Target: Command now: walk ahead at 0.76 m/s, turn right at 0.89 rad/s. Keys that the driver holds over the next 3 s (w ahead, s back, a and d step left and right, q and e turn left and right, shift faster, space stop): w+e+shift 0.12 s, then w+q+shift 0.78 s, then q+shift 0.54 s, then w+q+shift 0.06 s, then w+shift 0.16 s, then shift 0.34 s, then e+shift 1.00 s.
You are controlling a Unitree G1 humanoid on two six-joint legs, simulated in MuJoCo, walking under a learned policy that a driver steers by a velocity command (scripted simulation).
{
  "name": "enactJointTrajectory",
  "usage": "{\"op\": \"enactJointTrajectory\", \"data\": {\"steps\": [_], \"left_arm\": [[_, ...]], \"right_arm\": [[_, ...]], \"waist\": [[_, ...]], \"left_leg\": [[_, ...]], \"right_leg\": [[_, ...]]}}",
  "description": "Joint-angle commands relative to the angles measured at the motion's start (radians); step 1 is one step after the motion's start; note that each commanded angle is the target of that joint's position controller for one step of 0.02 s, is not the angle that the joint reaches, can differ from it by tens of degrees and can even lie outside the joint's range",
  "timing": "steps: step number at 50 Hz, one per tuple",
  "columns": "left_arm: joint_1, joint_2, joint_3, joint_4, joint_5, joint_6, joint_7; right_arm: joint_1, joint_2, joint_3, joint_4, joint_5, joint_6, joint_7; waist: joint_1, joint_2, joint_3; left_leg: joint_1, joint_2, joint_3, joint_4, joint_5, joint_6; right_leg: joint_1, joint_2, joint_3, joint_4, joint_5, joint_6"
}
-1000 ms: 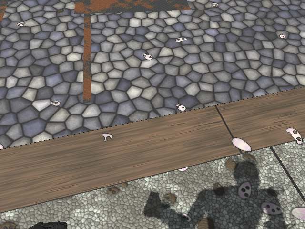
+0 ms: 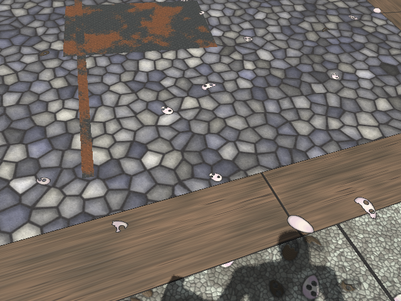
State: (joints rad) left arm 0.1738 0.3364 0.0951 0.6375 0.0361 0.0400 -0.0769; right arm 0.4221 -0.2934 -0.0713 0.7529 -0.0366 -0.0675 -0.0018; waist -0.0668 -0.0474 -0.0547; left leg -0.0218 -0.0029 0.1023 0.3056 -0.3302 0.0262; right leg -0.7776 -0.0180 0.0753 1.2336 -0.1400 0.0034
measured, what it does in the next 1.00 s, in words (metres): walks ahead, turning left: right foot, then left foot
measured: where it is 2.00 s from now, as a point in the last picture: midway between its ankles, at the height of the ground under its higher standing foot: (150, 171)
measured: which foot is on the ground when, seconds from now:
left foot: down 0.00-0.26, up 0.28-0.70, down 0.72-1.00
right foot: up 0.00-0.24, down 0.26-0.68, up 0.70-1.00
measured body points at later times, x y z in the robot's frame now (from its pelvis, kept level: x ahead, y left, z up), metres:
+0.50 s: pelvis +0.36 -0.12 -0.01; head +0.37 -0.12 +0.44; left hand +0.41 +0.15 -0.14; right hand +0.39 -0.38 -0.14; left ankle +0.43 +0.04 -0.64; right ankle +0.26 -0.16 -0.74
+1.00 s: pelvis +0.82 -0.11 -0.01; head +0.84 -0.11 +0.44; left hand +1.01 +0.16 -0.05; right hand +0.88 -0.40 -0.14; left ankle +0.71 -0.11 -0.74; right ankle +1.04 -0.25 -0.69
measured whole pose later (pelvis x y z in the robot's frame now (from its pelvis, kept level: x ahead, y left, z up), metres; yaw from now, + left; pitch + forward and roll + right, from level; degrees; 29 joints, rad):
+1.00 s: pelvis +0.82 -0.11 -0.01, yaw +22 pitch +1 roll +0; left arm -0.03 0.23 -0.04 0.57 0.04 -0.07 0.00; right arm 0.46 -0.29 -0.07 0.90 0.00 -0.05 0.01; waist -0.11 0.00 0.03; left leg -0.08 -0.20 -0.15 0.48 -0.37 0.17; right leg -0.67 -0.10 0.13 0.81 0.04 0.03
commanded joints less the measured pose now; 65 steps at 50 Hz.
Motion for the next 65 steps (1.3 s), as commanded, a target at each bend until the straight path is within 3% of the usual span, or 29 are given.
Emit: {"op": "enactJointTrajectory", "data": {"steps": [1, 8, 11, 13, 14, 15, 17, 22, 29, 34, 35, 36, 37, 38, 39, 41, 45, 48, 51, 52, 53, 55, 57, 58, 59, 60, 61, 62, 65], "left_arm": [[-0.131, 0.055, 0.005, -0.077, 0.001, -0.002, -0.023], [-0.353, -0.022, -0.052, -0.139, 0.008, -0.028, -0.048], [-0.183, 0.003, -0.048, -0.093, 0.015, -0.036, -0.009], [0.264, 0.101, -0.001, 0.032, 0.023, -0.057, 0.033], [0.299, 0.219, 0.028, 0.058, 0.049, -0.068, 0.054], [0.332, 0.227, 0.032, 0.041, 0.027, -0.077, 0.062], [0.227, 0.131, 0.007, 0.108, 0.023, -0.092, 0.072], [0.155, -0.025, -0.035, 0.162, -0.020, -0.144, 0.068], [0.221, -0.027, -0.055, 0.222, -0.020, -0.164, 0.084], [0.102, 0.150, -0.017, 0.171, -0.016, -0.132, 0.147], [0.018, 0.171, -0.008, 0.145, -0.003, -0.112, 0.146], [-0.040, 0.134, -0.004, 0.142, -0.018, -0.098, 0.125], [-0.070, -0.041, -0.058, 0.090, 0.007, -0.112, 0.099], [0.049, -0.082, -0.076, -0.018, -0.017, -0.130, 0.096], [0.038, -0.036, -0.088, -0.045, 0.000, -0.161, 0.091], [0.008, 0.031, -0.080, -0.020, 0.021, -0.165, 0.089], [-0.108, 0.044, -0.095, -0.067, 0.019, -0.093, 0.082], [-0.097, -0.039, -0.117, -0.071, 0.005, -0.090, 0.072], [-0.102, 0.074, -0.067, -0.067, 0.010, -0.140, 0.073], [-0.179, -0.102, -0.128, -0.096, 0.069, -0.155, 0.069], [-0.159, -0.090, -0.127, -0.047, 0.078, -0.127, 0.075], [0.017, -0.083, -0.111, 0.002, 0.009, -0.104, 0.024], [0.624, 0.068, -0.037, 0.202, 0.022, -0.087, 0.011], [0.773, 0.123, -0.014, 0.229, 0.049, -0.074, 0.001], [0.608, 0.160, -0.015, 0.143, 0.053, -0.083, -0.030], [0.485, 0.193, -0.009, 0.083, 0.106, -0.079, -0.037], [0.307, 0.157, -0.009, 0.009, 0.081, -0.073, -0.026], [0.179, 0.193, 0.012, 0.075, -0.018, -0.065, 0.041], [0.044, 0.054, -0.067, 0.103, -0.025, -0.082, 0.111]], "right_arm": [[0.016, -0.105, -0.014, -0.036, -0.002, -0.026, 0.002], [0.191, -0.071, 0.014, 0.089, -0.010, -0.030, -0.021], [0.162, -0.161, 0.014, 0.147, 0.000, -0.013, -0.034], [0.072, -0.206, 0.011, 0.146, 0.028, -0.006, -0.030], [0.130, -0.016, 0.051, 0.086, 0.051, -0.013, 0.006], [0.069, -0.088, 0.027, 0.053, 0.072, -0.031, 0.004], [-0.062, -0.075, 0.020, 0.016, 0.068, -0.031, 0.002], [0.018, 0.026, 0.023, 0.097, 0.026, 0.057, 0.039], [-0.275, 0.034, 0.045, -0.030, 0.033, 0.051, 0.065], [0.031, -0.126, -0.001, 0.053, 0.029, 0.076, 0.066], [0.259, -0.182, -0.033, 0.118, 0.027, 0.083, 0.054], [0.356, -0.201, -0.055, 0.153, 0.047, 0.077, 0.031], [0.225, -0.210, -0.055, 0.159, 0.059, 0.078, 0.015], [0.107, -0.241, -0.049, 0.108, 0.032, 0.073, 0.014], [0.079, -0.211, -0.050, 0.075, 0.023, 0.068, 0.002], [0.001, -0.141, -0.033, 0.074, 0.014, 0.052, -0.009], [-0.099, -0.158, -0.022, 0.041, 0.034, -0.019, 0.000], [-0.057, -0.195, -0.042, 0.070, 0.044, -0.011, 0.015], [0.077, -0.184, -0.055, 0.089, 0.023, 0.008, -0.008], [0.411, 0.048, 0.024, 0.230, -0.057, -0.087, -0.018], [0.314, 0.034, 0.014, 0.200, -0.020, -0.090, -0.015], [0.132, -0.132, 0.014, 0.095, -0.033, -0.041, 0.036], [-0.071, -0.136, 0.038, -0.049, -0.006, -0.019, 0.085], [-0.078, -0.074, 0.061, -0.098, 0.012, -0.012, 0.104], [0.393, 0.112, 0.087, -0.068, 0.008, -0.024, 0.113], [0.370, -0.042, 0.070, -0.024, 0.024, -0.020, 0.119], [0.231, -0.109, 0.051, -0.067, 0.023, -0.011, 0.118], [-0.096, -0.004, 0.037, -0.205, 0.144, 0.054, -0.001], [-0.172, -0.013, 0.043, -0.300, 0.071, 0.162, -0.075]], "waist": [[-0.008, 0.145, 0.183], [-0.060, 0.144, 0.275], [0.089, 0.214, 0.146], [0.342, 0.218, -0.072], [0.238, -0.042, -0.248], [0.267, 0.027, -0.388], [0.177, 0.070, -0.007], [0.032, -0.011, 0.175], [0.033, -0.014, 0.243], [-0.188, -0.073, 0.024], [-0.303, -0.056, -0.049], [-0.340, 0.089, -0.052], [-0.181, 0.296, 0.088], [-0.018, 0.277, -0.059], [-0.022, 0.167, -0.085], [0.073, -0.055, 0.098], [0.120, -0.068, 0.224], [0.072, 0.042, 0.132], [-0.036, 0.103, -0.017], [-0.116, 0.076, 0.080], [-0.106, 0.016, 0.149], [0.045, 0.055, 0.145], [0.341, -0.115, 0.034], [0.357, -0.295, -0.143], [0.027, -0.365, -0.554], [0.099, -0.249, -0.367], [0.095, -0.102, -0.317], [0.061, -0.119, -0.116], [-0.016, 0.031, 0.101]], "left_leg": [[0.004, 0.233, -0.128, -0.199, -0.051, 0.015], [0.146, 0.272, 0.055, -0.217, 0.456, 0.020], [0.131, 0.316, 0.110, 0.032, 1.431, 0.072], [-0.161, 0.291, 0.076, 0.572, 1.297, 0.093], [-0.592, 0.107, 0.018, 0.995, 0.099, 0.066], [-0.657, 0.007, -0.199, 1.193, -0.094, 0.090], [-0.719, 0.097, -0.192, 1.126, 0.091, 0.092], [-0.648, 0.165, -0.169, 1.012, 0.168, 0.056], [-0.684, 0.056, 0.066, 0.643, 0.405, 0.110], [-0.167, -0.092, 0.113, 0.482, 0.303, 0.183], [0.055, -0.080, 0.030, 0.447, 0.225, 0.235], [0.216, -0.014, -0.093, 0.282, 0.274, 0.316], [0.185, 0.003, -0.230, 0.386, 0.459, 0.308], [0.315, 0.142, -0.640, 0.283, 0.457, 0.476], [0.281, 0.252, -0.898, 0.023, 0.077, 0.495], [-0.039, 0.208, -0.815, -0.083, -0.121, 0.402], [-0.573, -0.007, -0.498, -0.168, 0.008, 0.321], [-0.499, -0.077, -0.371, -0.005, 0.671, 0.226], [0.049, -0.039, -0.494, 0.320, 0.670, 0.213], [0.200, -0.149, -0.400, 0.493, 0.117, 0.044], [0.065, -0.263, -0.311, 0.489, -0.109, 0.011], [-0.536, -0.219, -0.409, 0.574, -0.051, 0.041], [-0.692, -0.304, -0.363, 0.983, -0.064, -0.097], [-0.674, -0.298, -0.342, 1.441, -0.532, -0.154], [-0.761, -0.261, -0.302, 1.645, -0.604, -0.141], [-0.965, -0.209, -0.219, 1.897, -0.605, -0.197], [-1.060, -0.129, -0.193, 1.896, -0.518, -0.175], [-1.073, -0.025, -0.101, 1.985, -0.352, -0.177], [-0.894, 0.055, -0.175, 1.888, -0.282, -0.111]], "right_leg": [[-0.200, -0.021, -0.017, 0.021, 0.061, -0.006], [-0.109, -0.003, -0.193, -0.363, -0.051, -0.114], [0.321, 0.151, -0.287, -0.493, -0.215, -0.200], [0.936, 0.079, -0.110, -0.659, -0.155, -0.257], [1.335, -0.284, 0.343, -0.727, -0.528, -0.289], [1.285, -0.438, 0.711, -0.894, -0.574, -0.271], [0.921, -0.350, 0.374, -0.963, -0.308, -0.199], [0.629, -0.193, -0.058, -1.099, -0.056, -0.061], [0.700, -0.100, -0.380, -1.112, 0.744, 0.022], [0.782, -0.201, -0.360, -0.638, 1.387, 0.035], [0.678, -0.208, -0.322, -0.317, 1.320, 0.023], [0.506, -0.053, -0.329, 0.187, 0.557, 0.005], [0.173, 0.113, -0.251, 0.504, -0.350, -0.013], [-0.060, 0.103, -0.043, 0.600, -0.370, 0.017], [-0.126, 0.067, 0.040, 0.504, -0.332, 0.002], [-0.054, -0.026, 0.044, 0.286, -0.249, 0.008], [0.316, -0.093, -0.023, -0.307, -0.068, 0.080], [0.523, 0.013, -0.131, -0.468, 0.197, 0.055], [0.132, 0.012, 0.030, -0.447, 0.322, -0.023], [0.037, -0.035, 0.128, -0.726, 0.328, 0.041], [0.208, -0.010, 0.023, -1.075, 0.632, 0.021], [0.864, -0.025, -0.023, -0.885, 0.861, 0.036], [1.280, -0.188, 0.017, -0.968, 0.999, -0.051], [1.383, -0.373, 0.089, -0.771, 1.297, -0.241], [1.626, -0.547, 0.229, -0.412, 1.950, -0.488], [1.482, -0.554, 0.286, -0.439, 1.910, -0.508], [1.233, -0.560, 0.295, -0.557, 1.395, -0.459], [0.929, -0.548, 0.410, -0.804, 0.793, -0.360], [0.411, -0.521, 0.174, -0.973, 0.382, -0.211]]}}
